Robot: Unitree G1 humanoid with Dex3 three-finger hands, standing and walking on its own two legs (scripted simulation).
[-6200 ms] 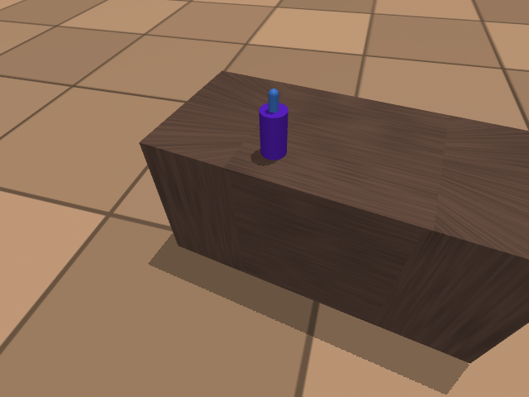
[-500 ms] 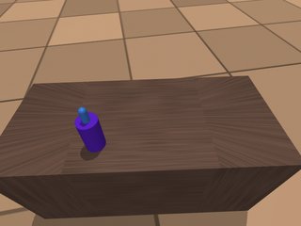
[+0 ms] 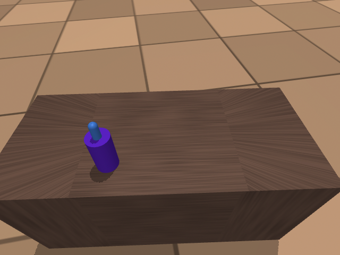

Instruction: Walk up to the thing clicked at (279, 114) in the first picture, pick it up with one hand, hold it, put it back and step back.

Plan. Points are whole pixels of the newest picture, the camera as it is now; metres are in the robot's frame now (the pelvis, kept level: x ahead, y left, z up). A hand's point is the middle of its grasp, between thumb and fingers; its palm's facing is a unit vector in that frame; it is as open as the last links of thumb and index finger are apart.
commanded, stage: stand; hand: left
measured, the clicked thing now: (100, 145) +0.49 +0.25 -0.08
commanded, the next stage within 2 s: go down in 0.42 s
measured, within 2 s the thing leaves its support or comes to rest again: neither
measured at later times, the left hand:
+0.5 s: hand out of the picture +0.07 +0.25 -0.16, palm faces -0.02 -0.94 -0.34, open 7.4 cm
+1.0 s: hand out of the picture +0.16 +0.26 -0.15, palm faces +0.05 -0.95 -0.31, open 15.5 cm
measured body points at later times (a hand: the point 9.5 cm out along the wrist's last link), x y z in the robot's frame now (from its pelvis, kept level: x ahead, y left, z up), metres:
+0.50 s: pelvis +0.01 +0.00 +0.00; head +0.01 +0.00 +0.45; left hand +0.08 +0.30 -0.13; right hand +0.08 -0.30 -0.13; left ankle +0.02 +0.13 -0.75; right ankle -0.01 -0.13 -0.75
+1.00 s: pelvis +0.00 +0.00 -0.03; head +0.04 +0.00 +0.42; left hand +0.15 +0.31 -0.13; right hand +0.15 -0.28 -0.12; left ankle +0.02 +0.13 -0.75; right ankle -0.01 -0.13 -0.75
